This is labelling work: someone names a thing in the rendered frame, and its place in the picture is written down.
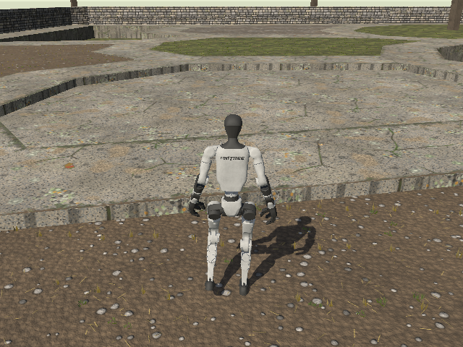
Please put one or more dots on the right robot forearm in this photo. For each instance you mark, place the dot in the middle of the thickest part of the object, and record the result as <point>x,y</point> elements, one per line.
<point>267,195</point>

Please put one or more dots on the left robot upper arm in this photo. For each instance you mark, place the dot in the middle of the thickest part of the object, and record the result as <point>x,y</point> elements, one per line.
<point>206,162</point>

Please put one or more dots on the left robot forearm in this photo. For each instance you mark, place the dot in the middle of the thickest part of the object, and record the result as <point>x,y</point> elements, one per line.
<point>197,191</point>

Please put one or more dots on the robot left hand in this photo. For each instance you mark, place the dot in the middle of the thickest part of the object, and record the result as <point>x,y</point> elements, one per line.
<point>197,206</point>

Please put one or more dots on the right robot upper arm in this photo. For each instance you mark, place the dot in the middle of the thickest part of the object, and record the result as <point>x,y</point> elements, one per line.
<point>258,163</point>

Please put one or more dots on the robot left shin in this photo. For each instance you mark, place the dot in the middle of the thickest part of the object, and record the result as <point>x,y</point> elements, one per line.
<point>211,257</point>

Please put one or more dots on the robot right hand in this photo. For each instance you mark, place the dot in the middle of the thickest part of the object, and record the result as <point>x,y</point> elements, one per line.
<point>272,214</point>

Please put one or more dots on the robot head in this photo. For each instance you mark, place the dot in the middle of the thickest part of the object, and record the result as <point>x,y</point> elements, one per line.
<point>233,125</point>

